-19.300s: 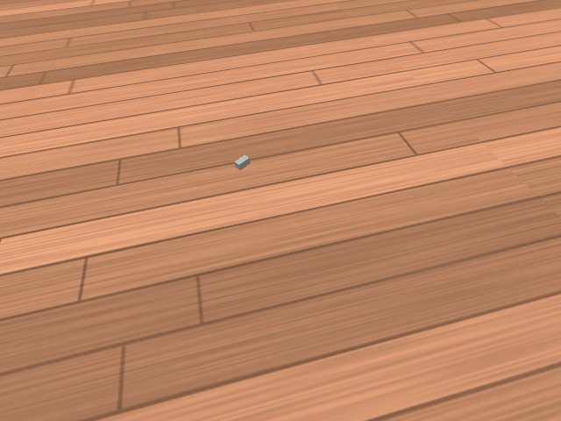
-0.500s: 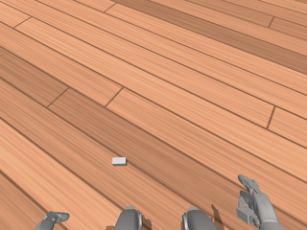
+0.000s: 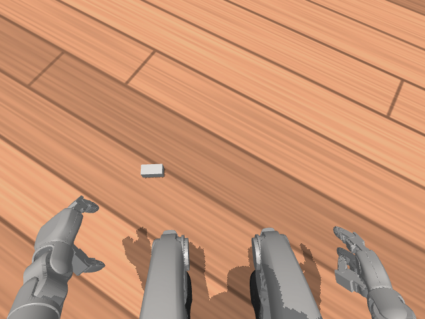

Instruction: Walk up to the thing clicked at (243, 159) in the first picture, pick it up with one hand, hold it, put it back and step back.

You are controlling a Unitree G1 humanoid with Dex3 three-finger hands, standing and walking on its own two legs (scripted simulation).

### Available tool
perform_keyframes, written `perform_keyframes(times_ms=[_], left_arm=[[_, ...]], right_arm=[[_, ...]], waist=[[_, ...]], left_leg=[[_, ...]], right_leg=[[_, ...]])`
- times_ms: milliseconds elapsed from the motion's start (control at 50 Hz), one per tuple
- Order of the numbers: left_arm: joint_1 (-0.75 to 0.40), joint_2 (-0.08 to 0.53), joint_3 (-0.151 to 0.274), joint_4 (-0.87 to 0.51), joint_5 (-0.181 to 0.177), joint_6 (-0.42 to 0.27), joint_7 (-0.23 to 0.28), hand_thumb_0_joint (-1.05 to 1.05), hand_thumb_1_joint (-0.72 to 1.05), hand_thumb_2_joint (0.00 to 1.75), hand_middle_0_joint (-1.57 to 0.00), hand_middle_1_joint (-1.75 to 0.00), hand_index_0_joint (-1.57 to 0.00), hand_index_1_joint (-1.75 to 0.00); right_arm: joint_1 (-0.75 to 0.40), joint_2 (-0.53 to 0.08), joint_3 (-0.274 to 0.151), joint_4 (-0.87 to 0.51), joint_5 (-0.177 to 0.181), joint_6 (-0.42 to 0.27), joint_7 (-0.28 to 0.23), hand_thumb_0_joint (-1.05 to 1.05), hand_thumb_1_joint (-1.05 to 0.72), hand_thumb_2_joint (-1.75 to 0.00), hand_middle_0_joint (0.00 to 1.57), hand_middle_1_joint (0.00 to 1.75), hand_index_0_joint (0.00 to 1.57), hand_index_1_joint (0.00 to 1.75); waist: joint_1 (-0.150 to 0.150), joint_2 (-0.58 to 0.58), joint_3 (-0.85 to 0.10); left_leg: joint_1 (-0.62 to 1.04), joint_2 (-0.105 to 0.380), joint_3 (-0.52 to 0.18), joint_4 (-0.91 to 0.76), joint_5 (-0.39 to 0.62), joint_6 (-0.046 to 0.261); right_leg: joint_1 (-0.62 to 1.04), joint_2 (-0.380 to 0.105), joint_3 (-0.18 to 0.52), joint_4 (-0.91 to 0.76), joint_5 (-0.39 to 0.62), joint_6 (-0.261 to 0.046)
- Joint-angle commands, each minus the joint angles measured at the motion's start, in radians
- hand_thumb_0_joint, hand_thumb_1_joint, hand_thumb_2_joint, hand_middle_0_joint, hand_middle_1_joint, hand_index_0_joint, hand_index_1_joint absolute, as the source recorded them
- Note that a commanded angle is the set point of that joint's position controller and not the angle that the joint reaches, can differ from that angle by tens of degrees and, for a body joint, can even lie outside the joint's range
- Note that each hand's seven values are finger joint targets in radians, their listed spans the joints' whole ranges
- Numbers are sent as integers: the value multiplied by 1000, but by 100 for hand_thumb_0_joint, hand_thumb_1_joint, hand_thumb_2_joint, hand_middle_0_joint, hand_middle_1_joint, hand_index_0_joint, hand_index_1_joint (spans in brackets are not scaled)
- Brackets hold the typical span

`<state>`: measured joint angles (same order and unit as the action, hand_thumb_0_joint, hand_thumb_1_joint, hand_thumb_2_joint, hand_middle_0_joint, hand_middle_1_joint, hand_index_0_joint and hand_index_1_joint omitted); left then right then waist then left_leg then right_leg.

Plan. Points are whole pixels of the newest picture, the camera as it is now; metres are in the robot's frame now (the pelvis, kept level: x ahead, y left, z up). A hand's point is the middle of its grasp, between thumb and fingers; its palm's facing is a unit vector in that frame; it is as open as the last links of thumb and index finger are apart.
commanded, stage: rise first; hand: left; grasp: from above
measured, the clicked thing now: (152, 170) +0.54 +0.23 -0.51
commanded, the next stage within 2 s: none
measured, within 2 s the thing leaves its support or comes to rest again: neither
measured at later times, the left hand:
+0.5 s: hand (113, 196) +0.40 +0.29 -0.29, palm faces -0.48 -0.09 -0.87, open 12.1 cm
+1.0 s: hand (122, 183) +0.45 +0.29 -0.35, palm faces -0.47 +0.02 -0.88, open 12.4 cm
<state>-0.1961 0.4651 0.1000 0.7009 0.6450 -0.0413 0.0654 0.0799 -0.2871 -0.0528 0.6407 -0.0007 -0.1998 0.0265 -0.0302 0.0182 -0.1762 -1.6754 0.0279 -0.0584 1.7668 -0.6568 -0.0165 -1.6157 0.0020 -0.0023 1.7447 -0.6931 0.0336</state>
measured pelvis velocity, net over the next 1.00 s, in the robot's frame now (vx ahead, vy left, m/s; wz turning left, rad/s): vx -0.03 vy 0.00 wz -0.12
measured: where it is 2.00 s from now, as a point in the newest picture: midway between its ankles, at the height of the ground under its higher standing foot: (222, 318)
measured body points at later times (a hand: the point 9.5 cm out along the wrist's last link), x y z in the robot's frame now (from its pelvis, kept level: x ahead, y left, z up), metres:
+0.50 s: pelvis -0.05 +0.00 -0.15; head +0.18 +0.04 +0.24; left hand +0.42 +0.29 -0.24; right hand +0.01 -0.29 -0.27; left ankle +0.06 +0.13 -0.50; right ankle +0.05 -0.14 -0.50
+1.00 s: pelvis -0.03 +0.00 -0.19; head +0.22 +0.06 +0.18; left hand +0.47 +0.28 -0.30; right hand +0.01 -0.27 -0.30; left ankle +0.06 +0.13 -0.50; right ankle +0.05 -0.14 -0.50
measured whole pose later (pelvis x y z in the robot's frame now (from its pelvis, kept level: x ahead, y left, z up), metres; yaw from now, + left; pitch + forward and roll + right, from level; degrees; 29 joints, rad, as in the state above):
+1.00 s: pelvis -0.03 +0.00 -0.19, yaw -7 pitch +34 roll -9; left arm -0.98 0.85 0.11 1.43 1.34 -0.33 0.34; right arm 0.11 -0.26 0.07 0.73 -0.16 0.01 0.13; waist -0.22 -0.03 -0.02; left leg -2.31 0.01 -0.17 2.39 -0.67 -0.02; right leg -2.21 0.05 -0.07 2.31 -0.70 0.06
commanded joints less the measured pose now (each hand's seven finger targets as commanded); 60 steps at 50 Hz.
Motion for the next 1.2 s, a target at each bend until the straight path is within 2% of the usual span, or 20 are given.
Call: perform_keyframes(times_ms=[0, 20, 160, 200, 260, 360, 500, 600, 640, 680, 720, 800, 860, 920, 960, 1000, 1040, 1060, 1080, 1180], left_arm=[[-230, 269, 82, -26, 105, -76, 44, 0, -33, 81, -34, -81, -32, -83], [-292, 310, 97, -25, 122, -93, 49, 0, -33, 80, -35, -80, -34, -81], [-583, 397, 68, 165, 266, -181, 82, 0, -26, 77, -37, -78, -37, -78], [-644, 445, 77, 200, 305, -203, 94, 0, -24, 76, -38, -76, -37, -77], [-755, 490, 79, 237, 362, -229, 121, 0, -22, 76, -37, -74, -37, -74], [-824, 542, 89, 344, 447, -245, 171, 0, -18, 75, -36, -68, -36, -69], [-940, 596, 77, 425, 555, -262, 215, 0, -18, 74, -38, -64, -37, -65], [-991, 588, 47, 479, 610, -278, 239, 0, -20, 74, -37, -64, -37, -65], [-1003, 623, 59, 467, 622, -287, 250, 0, -19, 73, -37, -66, -37, -66], [-1004, 595, 36, 500, 644, -292, 257, 0, -20, 73, -37, -66, -37, -66], [-1031, 640, 57, 499, 654, -300, 268, 0, -21, 75, -36, -66, -36, -66], [-1062, 614, 34, 544, 667, -303, 289, 0, -25, 77, -33, -70, -33, -70], [-1068, 649, 53, 578, 666, -294, 308, 0, -23, 76, -34, -69, -34, -69], [-1095, 640, 41, 589, 667, -283, 317, 0, -23, 75, -34, -71, -34, -71], [-1114, 676, 55, 581, 672, -274, 322, 0, -26, 78, -33, -71, -32, -72], [-1091, 655, 41, 606, 670, -266, 318, 0, -25, 76, -33, -73, -33, -73], [-1121, 674, 50, 597, 663, -266, 320, 0, -26, 77, -32, -73, -32, -73], [-1106, 684, 56, 601, 661, -265, 320, 0, -26, 77, -32, -72, -32, -72], [-1097, 676, 42, 614, 665, -259, 314, 0, -27, 78, -31, -75, -31, -74], [-1111, 697, 45, 601, 654, -257, 307, 0, -29, 79, -29, -77, -29, -77]], right_arm=[[121, -176, -77, -48, -5, -10, 7, 0, -92, -91, 20, 30, 20, 30], [127, -174, -78, -38, -7, -3, 9, 0, -93, -91, 20, 30, 20, 30], [176, -176, -68, 1, -31, 45, 28, 0, -90, -90, 20, 30, 20, 30], [185, -181, -62, 11, -37, 60, 30, 0, -90, -90, 20, 30, 20, 30], [200, -186, -54, 21, -49, 86, 36, 0, -89, -90, 20, 30, 20, 30], [206, -196, -45, 34, -68, 137, 44, 0, -86, -89, 20, 30, 20, 30], [232, -207, -28, 57, -98, 181, 53, 0, -89, -90, 20, 30, 20, 30], [240, -220, -12, 73, -116, 199, 62, 0, -90, -90, 20, 30, 20, 30], [240, -226, -7, 76, -123, 202, 66, 0, -90, -90, 20, 30, 20, 30], [247, -226, 0, 83, -133, 209, 71, 0, -90, -90, 20, 30, 20, 30], [248, -229, 6, 80, -136, 213, 73, 0, -90, -90, 20, 30, 20, 30], [243, -228, 17, 84, -149, 216, 76, 0, -90, -90, 20, 30, 20, 30], [249, -230, 31, 87, -158, 213, 79, 0, -91, -90, 20, 30, 20, 30], [248, -232, 39, 86, -164, 209, 82, 0, -91, -90, 20, 30, 20, 30], [250, -236, 44, 87, -166, 209, 82, 0, -91, -90, 20, 30, 20, 30], [250, -231, 52, 83, -169, 210, 85, 0, -91, -90, 20, 30, 20, 30], [252, -234, 57, 82, -173, 211, 85, 0, -91, -90, 20, 30, 20, 30], [252, -235, 55, 82, -170, 211, 85, 0, -91, -90, 20, 30, 20, 30], [251, -233, 61, 79, -173, 212, 86, 0, -91, -90, 20, 30, 20, 30], [250, -238, 72, 73, -173, 215, 87, 0, -91, -90, 20, 30, 20, 30]], waist=[[-4, 87, -561], [2, 76, -584], [-36, 6, -599], [-31, 42, -612], [-57, 79, -623], [-74, 127, -568], [-109, 201, -567], [-147, 245, -528], [-139, 265, -558], [-160, 274, -548], [-165, 267, -558], [-188, 281, -526], [-190, 250, -528], [-202, 295, -529], [-200, 292, -559], [-207, 283, -548], [-214, 289, -548], [-204, 286, -545], [-210, 287, -536], [-216, 289, -534]], left_leg=[[357, -17, -1, -109, 314, 27], [323, -19, 7, -78, 297, 31], [88, -27, 46, 90, 138, 50], [82, -28, 50, 119, 129, 47], [57, -27, 42, 154, 98, 46], [21, -28, 19, 176, 22, 43], [-2, -32, 15, 245, 62, 41], [-3, -28, -10, 272, 88, 35], [16, -28, -13, 288, 119, 34], [29, -24, -20, 304, 161, 31], [12, -25, -15, 323, 153, 36], [-18, -23, -17, 338, 126, 37], [-49, -24, -7, 369, 149, 45], [-33, -19, -13, 374, 163, 40], [-40, -18, -9, 393, 176, 43], [-43, -17, -10, 403, 194, 46], [-87, -20, -7, 408, 176, 45], [-76, -17, -11, 406, 173, 43], [-77, -17, -9, 411, 175, 45], [-102, -16, -8, 428, 167, 47]], right_leg=[[94, 22, -49, -77, 295, -67], [91, 21, -47, -64, 286, -65], [30, 30, -49, -5, 165, -52], [2, 30, -53, 22, 147, -55], [-58, 36, -71, 71, 113, -59], [-179, 39, -106, 137, 42, -66], [-252, 39, -125, 217, 93, -71], [-327, 38, -145, 270, 125, -72], [-318, 38, -147, 286, 153, -71], [-339, 40, -156, 307, 182, -69], [-322, 46, -157, 303, 183, -68], [-362, 50, -166, 319, 165, -68], [-325, 52, -164, 318, 192, -62], [-348, 53, -171, 343, 205, -63], [-327, 57, -168, 343, 222, -62], [-320, 59, -169, 347, 239, -60], [-306, 60, -169, 349, 233, -58], [-314, 61, -172, 354, 227, -60], [-309, 62, -170, 349, 228, -60], [-293, 66, -169, 348, 233, -57]])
